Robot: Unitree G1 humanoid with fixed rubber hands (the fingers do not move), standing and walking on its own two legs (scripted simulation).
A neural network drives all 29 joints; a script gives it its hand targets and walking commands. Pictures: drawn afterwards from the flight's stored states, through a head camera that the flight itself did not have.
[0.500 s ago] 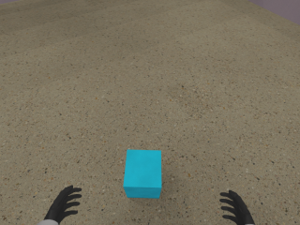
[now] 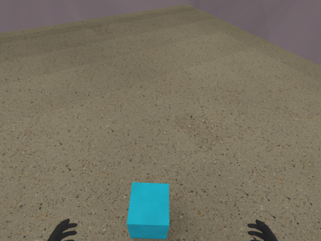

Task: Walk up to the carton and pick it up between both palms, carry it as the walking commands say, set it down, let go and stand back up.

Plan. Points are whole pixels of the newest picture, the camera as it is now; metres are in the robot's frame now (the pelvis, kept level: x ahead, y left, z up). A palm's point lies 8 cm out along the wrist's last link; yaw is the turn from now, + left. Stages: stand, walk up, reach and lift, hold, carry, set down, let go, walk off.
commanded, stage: stand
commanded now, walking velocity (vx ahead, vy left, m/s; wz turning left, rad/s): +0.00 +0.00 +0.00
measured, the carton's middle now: (149, 211) +0.43 +0.07 -0.64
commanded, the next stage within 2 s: none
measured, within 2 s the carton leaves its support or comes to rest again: neither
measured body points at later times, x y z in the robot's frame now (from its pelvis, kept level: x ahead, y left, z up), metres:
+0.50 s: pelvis +0.00 +0.00 +0.00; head -0.02 +0.00 +0.45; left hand +0.10 +0.27 -0.11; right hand +0.15 -0.28 -0.09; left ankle +0.00 +0.14 -0.74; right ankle -0.03 -0.13 -0.74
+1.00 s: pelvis -0.02 +0.00 +0.00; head -0.05 +0.01 +0.45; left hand +0.06 +0.28 -0.12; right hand +0.12 -0.28 -0.09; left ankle +0.00 +0.14 -0.74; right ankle -0.03 -0.13 -0.74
